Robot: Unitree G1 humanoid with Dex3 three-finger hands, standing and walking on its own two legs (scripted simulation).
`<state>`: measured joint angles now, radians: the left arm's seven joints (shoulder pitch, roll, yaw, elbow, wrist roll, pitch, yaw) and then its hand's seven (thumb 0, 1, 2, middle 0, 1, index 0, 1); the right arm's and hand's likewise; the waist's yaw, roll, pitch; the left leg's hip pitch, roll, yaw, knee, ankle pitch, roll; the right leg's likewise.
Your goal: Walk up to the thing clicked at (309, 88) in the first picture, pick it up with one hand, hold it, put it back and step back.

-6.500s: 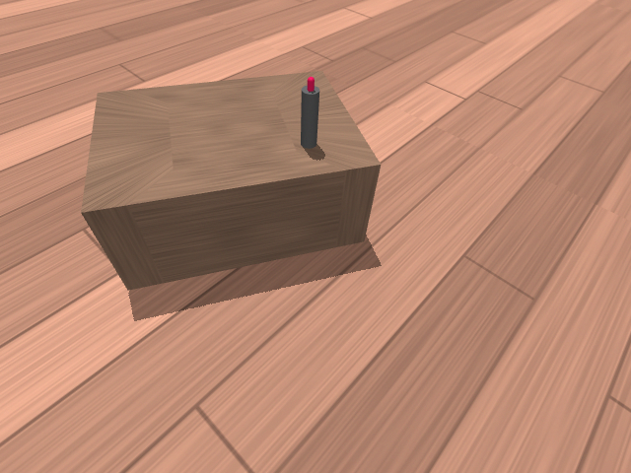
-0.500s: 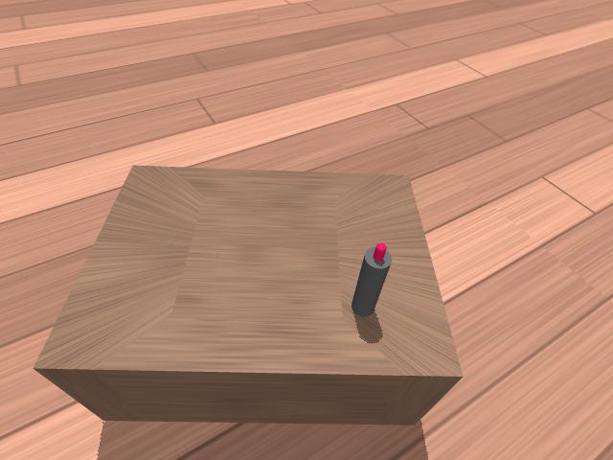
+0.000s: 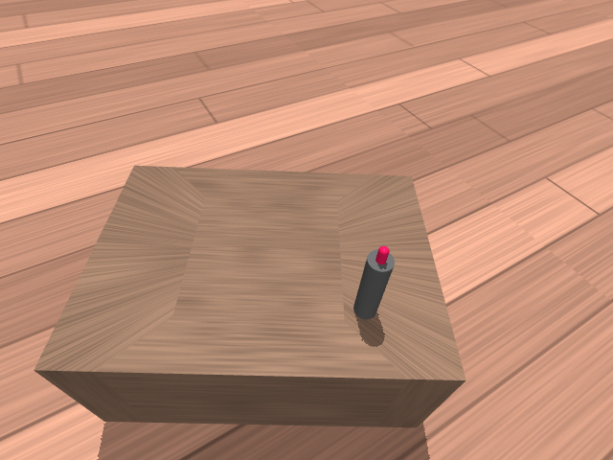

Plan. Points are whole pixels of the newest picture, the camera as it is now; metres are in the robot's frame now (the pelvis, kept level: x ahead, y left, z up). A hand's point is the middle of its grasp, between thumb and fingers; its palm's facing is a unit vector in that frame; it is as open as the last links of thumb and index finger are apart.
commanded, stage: stand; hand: right
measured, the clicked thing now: (373, 281) +0.52 -0.16 -0.24
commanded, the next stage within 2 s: go down in 0.44 s
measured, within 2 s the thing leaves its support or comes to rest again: neither
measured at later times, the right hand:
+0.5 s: hand out of the picture +0.08 -0.25 -0.16, palm faces -0.03 +0.94 -0.34, open 7.4 cm
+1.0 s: hand out of the picture +0.14 -0.25 -0.15, palm faces +0.02 +0.95 -0.32, open 15.2 cm
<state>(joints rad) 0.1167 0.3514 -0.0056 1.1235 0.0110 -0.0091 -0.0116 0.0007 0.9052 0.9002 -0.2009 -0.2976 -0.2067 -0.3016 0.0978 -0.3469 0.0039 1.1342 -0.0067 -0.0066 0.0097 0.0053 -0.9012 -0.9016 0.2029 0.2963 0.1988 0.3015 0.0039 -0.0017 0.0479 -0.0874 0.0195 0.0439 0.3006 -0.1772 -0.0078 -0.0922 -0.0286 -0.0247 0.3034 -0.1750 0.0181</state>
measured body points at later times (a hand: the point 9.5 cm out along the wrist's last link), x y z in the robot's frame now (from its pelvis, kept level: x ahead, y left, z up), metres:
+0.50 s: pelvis +0.00 +0.00 +0.00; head +0.01 +0.00 +0.45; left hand +0.07 +0.30 -0.13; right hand +0.08 -0.30 -0.13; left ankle -0.01 +0.12 -0.75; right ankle -0.01 -0.13 -0.75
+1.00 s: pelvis -0.01 +0.00 -0.02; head +0.03 +0.00 +0.42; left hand +0.13 +0.29 -0.12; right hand +0.14 -0.30 -0.13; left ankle -0.01 +0.12 -0.75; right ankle -0.01 -0.13 -0.75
